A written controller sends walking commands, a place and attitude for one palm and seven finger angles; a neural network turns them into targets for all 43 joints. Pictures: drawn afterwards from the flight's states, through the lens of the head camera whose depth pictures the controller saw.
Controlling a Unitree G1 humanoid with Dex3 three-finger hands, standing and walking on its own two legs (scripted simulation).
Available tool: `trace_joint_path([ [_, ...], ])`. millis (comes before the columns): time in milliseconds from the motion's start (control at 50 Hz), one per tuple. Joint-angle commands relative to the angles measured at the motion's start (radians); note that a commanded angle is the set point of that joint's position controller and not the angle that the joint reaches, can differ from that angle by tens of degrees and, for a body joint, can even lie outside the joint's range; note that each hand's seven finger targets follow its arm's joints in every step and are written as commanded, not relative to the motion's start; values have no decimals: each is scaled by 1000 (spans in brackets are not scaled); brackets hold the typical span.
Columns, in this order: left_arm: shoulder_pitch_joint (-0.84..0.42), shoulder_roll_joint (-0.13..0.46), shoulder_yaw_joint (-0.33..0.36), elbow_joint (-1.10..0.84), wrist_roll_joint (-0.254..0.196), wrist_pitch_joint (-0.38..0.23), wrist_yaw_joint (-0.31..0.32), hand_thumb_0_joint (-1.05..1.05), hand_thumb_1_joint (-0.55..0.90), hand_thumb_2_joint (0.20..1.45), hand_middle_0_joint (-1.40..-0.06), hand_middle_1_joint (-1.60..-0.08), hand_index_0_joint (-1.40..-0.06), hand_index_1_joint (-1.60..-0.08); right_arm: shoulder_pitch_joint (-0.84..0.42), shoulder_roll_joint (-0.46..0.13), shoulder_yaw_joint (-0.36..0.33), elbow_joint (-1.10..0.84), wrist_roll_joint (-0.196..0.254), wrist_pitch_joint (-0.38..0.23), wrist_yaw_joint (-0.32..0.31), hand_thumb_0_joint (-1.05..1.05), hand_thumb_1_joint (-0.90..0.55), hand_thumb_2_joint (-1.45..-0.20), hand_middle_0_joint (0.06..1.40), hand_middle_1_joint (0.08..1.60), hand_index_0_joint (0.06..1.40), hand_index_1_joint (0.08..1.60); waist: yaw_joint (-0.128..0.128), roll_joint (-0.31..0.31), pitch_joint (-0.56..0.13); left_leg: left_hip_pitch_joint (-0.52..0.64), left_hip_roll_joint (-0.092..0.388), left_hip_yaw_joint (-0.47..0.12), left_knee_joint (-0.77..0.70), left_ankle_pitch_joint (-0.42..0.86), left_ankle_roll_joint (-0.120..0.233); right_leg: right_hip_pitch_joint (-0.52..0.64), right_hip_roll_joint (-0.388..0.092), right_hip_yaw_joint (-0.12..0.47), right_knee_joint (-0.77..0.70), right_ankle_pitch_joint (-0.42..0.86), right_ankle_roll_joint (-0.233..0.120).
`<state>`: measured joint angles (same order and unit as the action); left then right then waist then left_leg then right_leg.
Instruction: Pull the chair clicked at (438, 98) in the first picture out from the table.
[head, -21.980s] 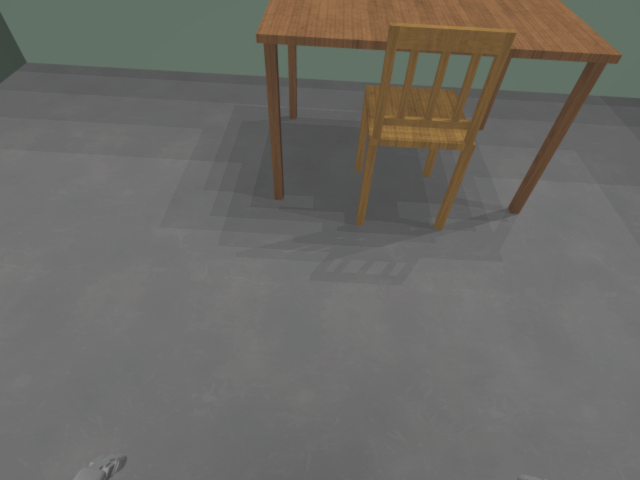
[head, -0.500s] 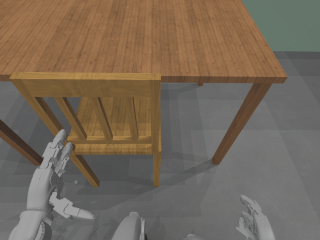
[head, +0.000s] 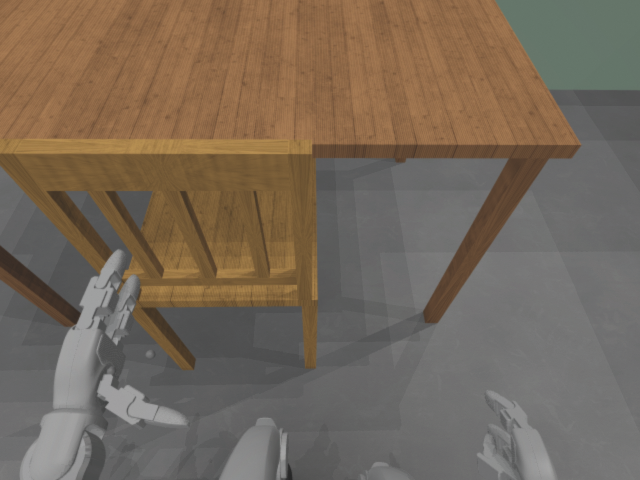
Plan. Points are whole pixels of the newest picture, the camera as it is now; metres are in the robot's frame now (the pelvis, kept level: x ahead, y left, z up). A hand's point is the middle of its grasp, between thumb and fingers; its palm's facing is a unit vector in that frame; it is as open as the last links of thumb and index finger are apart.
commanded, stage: aim the fingers beside a spindle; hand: left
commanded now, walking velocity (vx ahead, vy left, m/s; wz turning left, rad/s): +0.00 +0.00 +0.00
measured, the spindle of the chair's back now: (193, 236) +0.46 +0.22 -0.02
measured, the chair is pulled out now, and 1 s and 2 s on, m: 0.00 0.00 0.00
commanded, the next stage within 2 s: none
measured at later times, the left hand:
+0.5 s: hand (170, 340) +0.27 +0.19 +0.02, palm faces +0.05 -1.00 -0.04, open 16.9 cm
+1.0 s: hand (182, 323) +0.30 +0.19 +0.00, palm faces +0.06 -1.00 -0.04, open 16.9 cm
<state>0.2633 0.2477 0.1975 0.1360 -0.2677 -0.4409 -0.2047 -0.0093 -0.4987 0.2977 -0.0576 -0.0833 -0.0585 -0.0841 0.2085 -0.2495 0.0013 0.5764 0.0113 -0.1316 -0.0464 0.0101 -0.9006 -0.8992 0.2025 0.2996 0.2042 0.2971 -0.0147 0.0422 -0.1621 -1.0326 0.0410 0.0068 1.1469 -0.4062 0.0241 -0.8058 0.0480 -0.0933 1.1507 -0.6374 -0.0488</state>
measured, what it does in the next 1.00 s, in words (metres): stands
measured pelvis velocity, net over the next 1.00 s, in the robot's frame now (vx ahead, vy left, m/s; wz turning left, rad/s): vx -0.02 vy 0.02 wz -0.02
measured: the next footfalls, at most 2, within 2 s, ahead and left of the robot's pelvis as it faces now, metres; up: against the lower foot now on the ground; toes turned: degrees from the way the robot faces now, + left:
none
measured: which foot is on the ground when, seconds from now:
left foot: down 0.00-1.00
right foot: down 0.00-1.00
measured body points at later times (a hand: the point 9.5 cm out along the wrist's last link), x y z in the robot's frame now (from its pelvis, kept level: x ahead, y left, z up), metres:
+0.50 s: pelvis -0.01 +0.02 -0.01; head +0.07 +0.03 +0.43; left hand +0.27 +0.25 +0.03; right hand +0.14 -0.23 -0.11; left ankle +0.08 +0.11 -0.64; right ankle -0.04 -0.09 -0.64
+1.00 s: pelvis -0.02 +0.02 -0.03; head +0.08 +0.03 +0.41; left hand +0.29 +0.25 +0.01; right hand +0.14 -0.23 -0.12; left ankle +0.08 +0.11 -0.64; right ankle -0.04 -0.09 -0.64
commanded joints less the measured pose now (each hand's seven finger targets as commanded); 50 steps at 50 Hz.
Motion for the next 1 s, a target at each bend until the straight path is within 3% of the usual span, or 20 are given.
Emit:
trace_joint_path([
  [0, -108, 149, 78, -194, -23, -69, -6, 0, -500, 300, -60, -80, -60, -80, -19, -132, -54, -138, 7, -45, -13, 0, -900, -900, 200, 300, 200, 300, -10, 3, -247, 325, -9, -49, -89, 179, 22, -32, -21, 91, -200, 359, 47],
  [40, -126, 166, 96, -193, -26, -78, -3, 0, -500, 300, -60, -80, -60, -80, -18, -133, -55, -136, 7, -44, -14, 0, -900, -900, 200, 300, 200, 300, -9, 0, -262, 324, -8, -47, -88, 169, 21, -37, -22, 93, -202, 340, 47],
  [100, -170, 154, 68, -202, -16, -89, 11, 0, -500, 300, -60, -80, -60, -80, -21, -132, -50, -132, 4, -45, -13, 0, -900, -900, 200, 300, 200, 300, -14, 41, -259, 338, -5, -58, -92, 159, 21, -72, -15, 82, -189, 299, 39],
  [140, -166, 158, 84, -173, -14, -91, 21, 0, -500, 300, -60, -80, -60, -80, -21, -134, -52, -127, 4, -42, -12, 0, -900, -900, 200, 300, 200, 300, -10, 31, -264, 346, -2, -61, -95, 151, 18, -93, -13, 73, -183, 282, 36],
  [220, -167, 105, 21, -129, 0, -70, 25, 0, -500, 300, -60, -80, -60, -80, -20, -137, -50, -134, 5, -34, -4, 0, -900, -900, 200, 300, 200, 300, -17, 30, -250, 342, -1, -71, -105, 115, 15, -126, -12, 59, -176, 238, 34],
  [280, -242, 125, 31, -95, 7, -57, 35, 0, -500, 300, -60, -80, -60, -80, -19, -145, -49, -132, 5, -24, -7, 0, -900, -900, 200, 300, 200, 300, -26, 2, -221, 307, -1, -76, -107, 47, 15, -157, -10, 62, -181, 175, 34],
  [380, -247, 110, 11, -165, 26, -83, 77, 0, -500, 300, -60, -80, -60, -80, -20, -138, -50, -149, -1, -16, 3, 0, -900, -900, 200, 300, 200, 300, -7, 52, -301, 388, 4, -90, -115, 95, 8, -165, -10, 43, -150, 200, 25],
  [440, -247, 135, 41, -143, 35, -93, 106, 0, -500, 300, -60, -80, -60, -80, -20, -137, -48, -143, -6, -3, 7, 0, -900, -900, 200, 300, 200, 300, -5, 27, -293, 360, 3, -91, -107, 91, 8, -167, -6, 45, -143, 197, 24],
  [540, -287, 98, 4, -72, 51, -92, 109, 0, -500, 300, -60, -80, -60, -80, -22, -139, -48, -140, -6, 16, 15, 0, -900, -900, 200, 300, 200, 300, -19, 29, -251, 317, 1, -93, -94, 36, 5, -212, -5, 45, -130, 163, 24],
  [620, -308, 65, -43, -91, 48, -85, 96, 0, -500, 300, -60, -80, -60, -80, -16, -143, -50, -145, -4, 23, 16, 0, -900, -900, 200, 300, 200, 300, -22, 33, -295, 350, 3, -102, -90, 56, 5, -211, -6, 41, -124, 179, 22],
  [740, -411, 114, -5, -82, 64, -102, 118, 0, -500, 300, -60, -80, -60, -80, -15, -143, -47, -129, -9, 34, 11, 0, -900, -900, 200, 300, 200, 300, -29, 39, -294, 326, 3, -100, -64, 49, 5, -242, -4, 46, -109, 168, 22],
  [800, -402, 123, 17, -70, 66, -113, 129, 0, -500, 300, -60, -80, -60, -80, -10, -143, -48, -125, -15, 38, 14, 0, -900, -900, 200, 300, 200, 300, -17, 49, -324, 343, 5, -112, -63, 61, 1, -251, 0, 40, -92, 171, 18],
  [900, -373, 90, -13, -21, 64, -89, 116, 0, -500, 300, -60, -80, -60, -80, -7, -144, -49, -133, -13, 50, 22, 0, -900, -900, 200, 300, 200, 300, -13, 59, -338, 345, 5, -104, -53, 94, -1, -246, 0, 41, -87, 198, 16],
  [980, -440, 61, -56, 8, 70, -74, 109, 0, -500, 300, -60, -80, -60, -80, -3, -147, -50, -128, -10, 59, 22, 0, -900, -900, 200, 300, 200, 300, -33, 37, -313, 326, 7, -108, -43, 67, -1, -278, -3, 40, -85, 184, 20],
])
